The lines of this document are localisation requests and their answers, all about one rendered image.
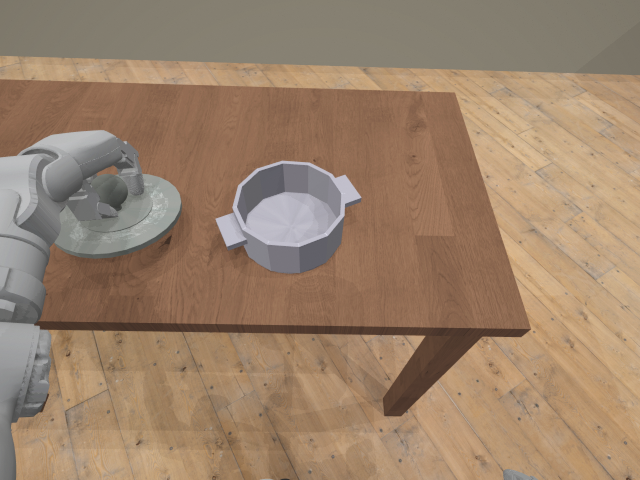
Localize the left robot forearm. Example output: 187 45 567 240
0 144 83 324

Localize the table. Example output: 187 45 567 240
0 79 531 416

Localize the robot left hand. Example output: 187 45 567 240
32 130 144 221

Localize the lid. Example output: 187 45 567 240
54 174 182 259

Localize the knob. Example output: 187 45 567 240
90 174 128 207

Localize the pot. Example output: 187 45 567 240
216 161 362 274

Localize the robot left upper arm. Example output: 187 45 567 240
0 322 51 480

